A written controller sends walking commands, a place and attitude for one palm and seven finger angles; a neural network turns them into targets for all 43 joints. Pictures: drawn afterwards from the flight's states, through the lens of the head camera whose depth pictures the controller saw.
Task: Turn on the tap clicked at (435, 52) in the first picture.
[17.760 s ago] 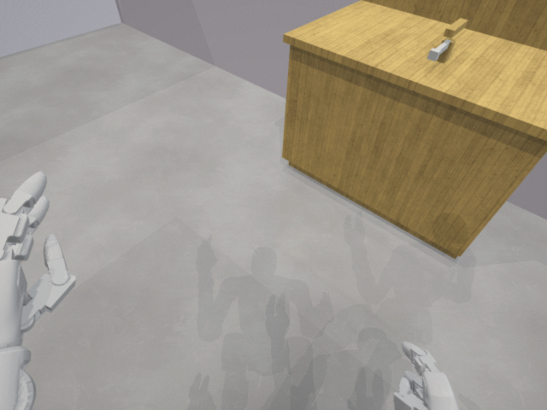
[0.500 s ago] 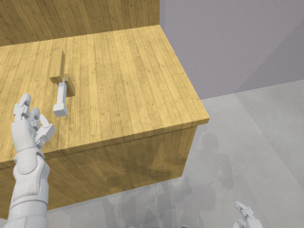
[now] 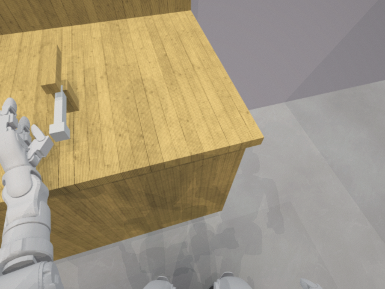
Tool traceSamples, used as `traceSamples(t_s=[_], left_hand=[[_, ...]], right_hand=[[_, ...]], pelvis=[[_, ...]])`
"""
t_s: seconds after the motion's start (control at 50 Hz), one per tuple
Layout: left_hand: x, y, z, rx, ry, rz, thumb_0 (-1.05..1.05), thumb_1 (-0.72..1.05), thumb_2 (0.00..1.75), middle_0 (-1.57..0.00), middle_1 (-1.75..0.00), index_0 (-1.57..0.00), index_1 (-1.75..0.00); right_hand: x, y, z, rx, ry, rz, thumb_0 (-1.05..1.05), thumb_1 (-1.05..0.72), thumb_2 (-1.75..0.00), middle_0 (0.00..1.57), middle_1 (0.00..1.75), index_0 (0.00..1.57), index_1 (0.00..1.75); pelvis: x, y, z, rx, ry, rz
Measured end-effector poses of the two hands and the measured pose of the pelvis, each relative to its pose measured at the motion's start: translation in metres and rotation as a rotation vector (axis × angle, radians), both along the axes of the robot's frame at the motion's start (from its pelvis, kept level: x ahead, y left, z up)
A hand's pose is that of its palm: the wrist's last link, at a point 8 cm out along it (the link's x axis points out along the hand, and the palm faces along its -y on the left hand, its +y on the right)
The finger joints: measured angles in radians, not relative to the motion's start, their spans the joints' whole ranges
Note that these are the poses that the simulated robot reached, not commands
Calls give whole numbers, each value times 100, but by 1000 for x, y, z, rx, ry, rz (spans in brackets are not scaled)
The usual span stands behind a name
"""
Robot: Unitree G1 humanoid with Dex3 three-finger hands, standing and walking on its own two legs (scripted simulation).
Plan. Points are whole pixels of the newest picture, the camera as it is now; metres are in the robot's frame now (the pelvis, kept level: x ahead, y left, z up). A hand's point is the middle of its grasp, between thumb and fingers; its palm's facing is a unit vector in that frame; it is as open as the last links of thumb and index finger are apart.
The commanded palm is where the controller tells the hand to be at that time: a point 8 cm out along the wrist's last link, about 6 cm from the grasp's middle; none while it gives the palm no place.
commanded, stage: reach beside the lever's end, fingers flat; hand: left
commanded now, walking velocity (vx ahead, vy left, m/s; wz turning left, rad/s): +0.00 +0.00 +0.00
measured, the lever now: (59, 131) +0.41 +0.29 +0.08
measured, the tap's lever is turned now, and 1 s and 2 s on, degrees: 0 3 30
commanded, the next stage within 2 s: push the lever round in 0.24 s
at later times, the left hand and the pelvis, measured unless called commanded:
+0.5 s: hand (53, 143) +0.38 +0.30 +0.07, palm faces +0.50 -0.86 -0.08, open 7.8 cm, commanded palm +0.34 +0.33 +0.08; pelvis +0.01 +0.01 +0.00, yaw +0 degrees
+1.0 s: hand (63, 145) +0.38 +0.27 +0.07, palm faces +0.52 -0.85 -0.08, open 7.6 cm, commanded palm +0.34 +0.30 +0.08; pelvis +0.00 -0.01 +0.00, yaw +1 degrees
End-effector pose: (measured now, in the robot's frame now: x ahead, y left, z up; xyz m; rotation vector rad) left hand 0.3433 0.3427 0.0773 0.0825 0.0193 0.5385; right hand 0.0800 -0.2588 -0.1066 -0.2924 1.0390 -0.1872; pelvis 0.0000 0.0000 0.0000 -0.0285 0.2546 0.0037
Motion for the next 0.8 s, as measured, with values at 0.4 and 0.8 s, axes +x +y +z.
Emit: traceSamples(t_s=[0.4,0.8], left_hand=[[-7,-5,-4,-5,-6,-12,1,90,90,-16,-15,-15,-15],[-14,-29,0,-2,-13,1,2,94,91,-16,-15,-15,-15]], right_hand=[[15,18,4,20,-19,9,0,-90,-89,20,30,20,30],[28,10,4,36,-52,38,0,-90,-89,20,30,20,30]], pelvis=[[6,11,3,-9,-13,4],[4,-1,4,2,-25,11]])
